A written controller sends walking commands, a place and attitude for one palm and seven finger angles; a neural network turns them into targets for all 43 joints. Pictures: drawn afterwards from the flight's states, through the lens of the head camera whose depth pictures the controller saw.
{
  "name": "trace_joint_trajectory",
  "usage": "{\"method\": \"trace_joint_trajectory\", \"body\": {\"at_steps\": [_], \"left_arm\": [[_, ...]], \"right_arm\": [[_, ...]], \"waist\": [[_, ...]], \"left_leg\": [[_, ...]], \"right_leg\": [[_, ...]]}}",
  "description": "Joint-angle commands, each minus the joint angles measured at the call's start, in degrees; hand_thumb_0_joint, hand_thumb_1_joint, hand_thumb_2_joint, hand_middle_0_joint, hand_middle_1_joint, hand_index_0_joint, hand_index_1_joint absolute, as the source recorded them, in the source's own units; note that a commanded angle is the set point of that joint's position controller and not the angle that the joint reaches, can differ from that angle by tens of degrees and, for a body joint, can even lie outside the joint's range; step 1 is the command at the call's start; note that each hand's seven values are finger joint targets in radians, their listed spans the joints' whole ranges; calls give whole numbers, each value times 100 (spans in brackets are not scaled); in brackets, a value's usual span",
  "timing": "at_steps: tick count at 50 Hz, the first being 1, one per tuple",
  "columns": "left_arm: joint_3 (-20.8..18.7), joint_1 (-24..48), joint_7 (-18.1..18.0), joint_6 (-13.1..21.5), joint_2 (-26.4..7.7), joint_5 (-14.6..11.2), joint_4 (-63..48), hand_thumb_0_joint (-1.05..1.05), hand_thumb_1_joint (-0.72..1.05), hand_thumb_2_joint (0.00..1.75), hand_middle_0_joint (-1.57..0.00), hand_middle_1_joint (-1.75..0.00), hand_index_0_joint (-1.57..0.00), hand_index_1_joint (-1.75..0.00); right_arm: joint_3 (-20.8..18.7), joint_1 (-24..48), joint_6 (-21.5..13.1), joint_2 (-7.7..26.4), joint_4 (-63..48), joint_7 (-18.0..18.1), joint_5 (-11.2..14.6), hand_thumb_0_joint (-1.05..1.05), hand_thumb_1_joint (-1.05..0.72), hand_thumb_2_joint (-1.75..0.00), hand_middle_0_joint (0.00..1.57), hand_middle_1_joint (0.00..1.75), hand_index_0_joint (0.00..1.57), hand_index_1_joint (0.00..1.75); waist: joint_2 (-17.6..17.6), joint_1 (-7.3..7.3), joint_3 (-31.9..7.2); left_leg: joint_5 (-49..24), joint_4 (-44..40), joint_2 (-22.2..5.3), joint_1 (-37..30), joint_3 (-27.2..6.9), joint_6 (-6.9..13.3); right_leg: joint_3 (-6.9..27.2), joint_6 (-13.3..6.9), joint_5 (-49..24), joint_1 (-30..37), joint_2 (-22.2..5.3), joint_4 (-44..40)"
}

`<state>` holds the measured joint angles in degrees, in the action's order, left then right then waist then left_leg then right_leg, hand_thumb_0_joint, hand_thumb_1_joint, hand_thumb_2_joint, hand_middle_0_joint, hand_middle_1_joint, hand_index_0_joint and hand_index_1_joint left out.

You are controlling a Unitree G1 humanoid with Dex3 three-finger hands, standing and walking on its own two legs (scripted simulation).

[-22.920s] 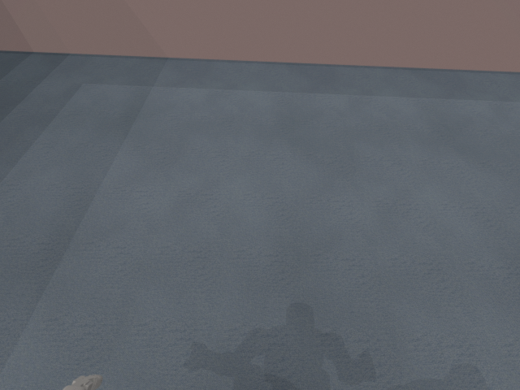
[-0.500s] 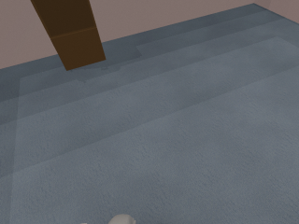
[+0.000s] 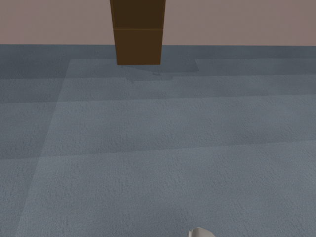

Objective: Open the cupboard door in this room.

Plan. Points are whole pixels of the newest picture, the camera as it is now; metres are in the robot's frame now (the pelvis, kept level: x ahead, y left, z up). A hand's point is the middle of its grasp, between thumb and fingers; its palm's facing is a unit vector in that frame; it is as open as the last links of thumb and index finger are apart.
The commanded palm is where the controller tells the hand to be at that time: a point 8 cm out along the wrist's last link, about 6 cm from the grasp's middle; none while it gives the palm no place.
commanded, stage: turn or walk to find it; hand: left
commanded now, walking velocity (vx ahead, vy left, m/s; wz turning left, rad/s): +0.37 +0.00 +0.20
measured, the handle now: out of the picture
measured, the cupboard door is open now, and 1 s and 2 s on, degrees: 0 0 0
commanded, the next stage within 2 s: stand and wait in 1.50 s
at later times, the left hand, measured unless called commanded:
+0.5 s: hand (115, 200) +0.24 +0.15 -0.17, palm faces +0.13 -0.97 -0.23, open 7.3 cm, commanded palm none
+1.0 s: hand (102, 153) +0.41 +0.24 -0.18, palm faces +0.18 -0.97 -0.15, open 7.4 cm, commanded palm none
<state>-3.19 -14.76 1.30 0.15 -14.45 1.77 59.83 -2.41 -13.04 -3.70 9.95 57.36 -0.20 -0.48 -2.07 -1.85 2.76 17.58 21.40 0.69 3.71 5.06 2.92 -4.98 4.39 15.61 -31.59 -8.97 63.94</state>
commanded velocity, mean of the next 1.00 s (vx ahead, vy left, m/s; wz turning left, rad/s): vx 0.38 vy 0.00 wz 0.09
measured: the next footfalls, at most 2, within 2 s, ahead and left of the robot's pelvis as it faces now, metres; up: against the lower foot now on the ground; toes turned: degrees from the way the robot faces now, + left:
right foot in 0.26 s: +0.31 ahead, -0.12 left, +0.00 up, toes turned -4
left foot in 0.78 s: +0.44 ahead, +0.14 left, +0.00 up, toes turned +18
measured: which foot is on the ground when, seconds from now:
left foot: down 0.00-0.28, up 0.30-0.76, down 0.78-1.00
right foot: up 0.00-0.24, down 0.26-0.78, up 0.80-1.00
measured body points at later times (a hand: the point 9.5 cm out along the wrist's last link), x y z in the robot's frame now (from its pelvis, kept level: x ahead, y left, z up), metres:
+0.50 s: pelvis +0.23 -0.04 -0.01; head +0.24 -0.05 +0.44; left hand +0.24 +0.20 -0.15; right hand +0.26 -0.27 -0.17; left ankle +0.22 +0.11 -0.65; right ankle +0.27 -0.12 -0.74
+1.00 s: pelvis +0.42 +0.06 +0.00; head +0.44 +0.09 +0.45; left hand +0.40 +0.29 -0.17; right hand +0.51 -0.17 -0.13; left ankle +0.40 +0.13 -0.74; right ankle +0.45 -0.09 -0.65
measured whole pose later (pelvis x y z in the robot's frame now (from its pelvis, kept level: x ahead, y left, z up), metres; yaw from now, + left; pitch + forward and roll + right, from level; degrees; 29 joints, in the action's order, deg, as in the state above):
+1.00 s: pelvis +0.42 +0.06 +0.00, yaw +7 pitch -1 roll -1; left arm -3.3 -15.2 0.5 0.9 -10.1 2.0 62.9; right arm -4.3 -12.6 -5.5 9.4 59.0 0.9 -0.7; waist -1.8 -1.0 2.6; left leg 14.0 22.5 -0.8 8.1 11.3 3.9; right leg -4.2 1.6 14.9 -31.2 -8.0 65.1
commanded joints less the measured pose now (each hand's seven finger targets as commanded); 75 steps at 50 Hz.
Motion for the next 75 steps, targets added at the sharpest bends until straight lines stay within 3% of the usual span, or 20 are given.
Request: {"method": "trace_joint_trajectory", "body": {"at_steps": [1, 8, 12, 14, 16, 21, 33, 37, 39, 40, 44, 48, 60, 64, 65, 66, 67, 68, 70, 75], "left_arm": [[-22, 479, 27, 111, -209, -23, -569, 0, 90, 90, -20, -30, -20, -30], [28, 1278, 56, 211, -64, -103, -921, 0, 90, 90, -20, -30, -20, -30], [-155, -1142, -35, 354, -549, -15, -203, 0, 90, 90, -20, -30, -20, -30], [-299, -1640, -139, 369, -1354, -75, 24, 0, 90, 90, -20, -30, -20, -30], [-218, -324, -139, 367, -793, -100, -324, 0, 90, 90, -20, -30, -20, -30], [-56, 135, -178, 440, -138, -47, -243, 0, 90, 90, -20, -30, -20, -30], [-40, -1032, -169, 483, -222, -41, 349, 0, 90, 90, -20, -30, -20, -30], [-69, -799, -179, 398, -281, -77, 340, 0, 90, 90, -20, -30, -20, -30], [44, -827, -86, 416, 192, -127, 87, 0, 90, 90, -20, -30, -20, -30], [45, -453, -137, 401, 54, -81, -66, 0, 90, 90, -20, -30, -20, -30], [-9, -134, -45, 309, 205, -22, 70, 0, 90, 90, -20, -30, -20, -30], [-53, -266, -36, 124, 390, 12, -9, 0, 90, 90, -20, -30, -20, -30], [15, 1673, 61, 153, 237, -56, -813, 0, 90, 90, -20, -30, -20, -30], [-58, 196, 13, 268, -71, -45, -426, 0, 90, 90, -20, -30, -20, -30], [-158, -814, -27, 338, -383, 1, -100, 0, 90, 90, -20, -30, -20, -30], [-315, -1619, -115, 390, -1014, 36, 143, 0, 90, 90, -20, -30, -20, -30], [-334, -1593, -118, 357, -1328, -99, 208, 0, 90, 90, -20, -30, -20, -30], [-322, -1021, -123, 369, -1163, -127, 27, 0, 90, 90, -20, -30, -20, -30], [-170, -36, -145, 359, -531, -135, -206, 0, 90, 90, -20, -30, -20, -30], [-98, -80, -166, 500, -4, -44, -74, 0, 90, 90, -20, -30, -20, -30]], "right_arm": [[-201, -770, -100, 882, 102, 93, 5, 0, -90, -90, 20, 30, 20, 30], [-205, -1030, -120, 902, 409, 173, -49, 0, -90, -90, 20, 30, 20, 30], [-249, -891, -88, 1012, 474, 142, -3, 0, -90, -90, 20, 30, 20, 30], [-173, -1343, -42, 499, 273, 93, 103, 0, -90, -90, 20, 30, 20, 30], [-197, -751, 69, 429, 210, 12, 6, 0, -90, -90, 20, 30, 20, 30], [-160, -1066, 344, 111, 385, -45, -139, 0, -90, -90, 20, 30, 20, 30], [-79, 901, 129, 64, -308, -190, -96, 0, -90, -90, 20, 30, 20, 30], [-151, -22, 15, 369, -37, -116, -118, 0, -90, -90, 20, 30, 20, 30], [-442, -1552, -25, 1499, 359, 11, -163, 0, -90, -90, 20, 30, 20, 30], [-419, -1710, 18, 1511, 476, 64, -117, 0, -90, -90, 20, 30, 20, 30], [-194, -613, -79, 627, 235, 92, -88, 0, -90, -90, 20, 30, 20, 30], [-188, -633, -161, 412, 207, 122, -58, 0, -90, -90, 20, 30, 20, 30], [-187, -1466, -129, 590, 592, 156, -107, 0, -90, -90, 20, 30, 20, 30], [-230, -1219, -89, 811, 644, 156, -73, 0, -90, -90, 20, 30, 20, 30], [-225, -1095, -100, 785, 620, 118, -32, 0, -90, -90, 20, 30, 20, 30], [-156, -1301, -113, 386, 503, 62, 49, 0, -90, -90, 20, 30, 20, 30], [-119, -1307, -54, 341, 368, 74, 61, 0, -90, -90, 20, 30, 20, 30], [-151, -989, -2, 336, 342, 56, 52, 0, -90, -90, 20, 30, 20, 30], [-168, -605, 82, 250, 315, 24, -32, 0, -90, -90, 20, 30, 20, 30], [-156, -890, 268, 34, 406, -40, -137, 0, -90, -90, 20, 30, 20, 30]], "waist": [[766, 245, 310], [909, 316, 401], [247, -783, -666], [-1321, -515, -1248], [-374, -211, -115], [-431, 375, 19], [-412, -173, 310], [-106, 385, -114], [2070, 904, -1001], [1948, 1007, -1002], [527, 387, 110], [713, 161, 105], [862, 497, 551], [589, -255, -302], [243, -700, -846], [-1091, -852, -1550], [-1235, -582, -1518], [-1022, -536, -1203], [-116, -83, -144], [-444, 318, -74]], "left_leg": [[-3207, -903, -1397, -599, -880, 557], [-4155, -592, -1393, -506, -858, 561], [-4273, 2369, -888, 535, -603, 194], [1327, 5810, 238, 2498, -764, 25], [379, 6118, -422, 2892, -969, 53], [-445, 5050, -754, 2446, -639, -296], [-501, 1666, -710, 2639, 67, -378], [-566, 594, -375, 460, 413, -235], [-645, -183, -2431, -2004, -2431, 549], [-481, -586, -2742, -1808, -2785, 798], [-754, -998, -2149, 157, -1405, 493], [-1413, -1182, -1776, 245, -605, 476], [-3304, -819, -1701, -624, -167, 456], [-4896, 913, -1547, -562, 59, 216], [-4077, 2183, -1280, 290, 235, 25], [-805, 4018, -523, 1907, 395, -174], [1494, 5454, -81, 2728, -173, -220], [1145, 5851, -405, 2860, -713, -160], [92, 5604, -882, 3028, -732, -186], [-509, 4571, -979, 2689, -414, -464]], "right_leg": [[1, 72, -447, -1106, -15, -188], [-197, -303, -656, 118, 331, -2458], [-131, -631, -924, 3437, 488, -3222], [3520, -1559, -875, 4082, -2052, -4609], [2948, -1373, 1661, 2391, -1660, -5258], [856, -922, 883, 1018, -838, -5435], [370, -1206, -968, 2739, -904, -5199], [-149, -923, -1616, 2136, -583, -3771], [-674, -390, 1254, -202, 503, -603], [-66, -427, 1767, -637, 476, 282], [292, -380, 467, -376, -94, 419], [246, -209, -355, -538, -69, 284], [-194, -368, -676, -439, 242, -2406], [-472, -678, -661, 1764, 719, -3350], [-200, -774, -1078, 3329, 450, -3482], [1772, -1223, -1670, 4787, -1132, -3705], [3059, -1701, -2045, 4640, -1908, -4319], [2995, -1637, -876, 3810, -1849, -4688], [1971, -1264, 196, 2451, -1353, -5013], [660, -1069, -461, 1622, -712, -5272]]}}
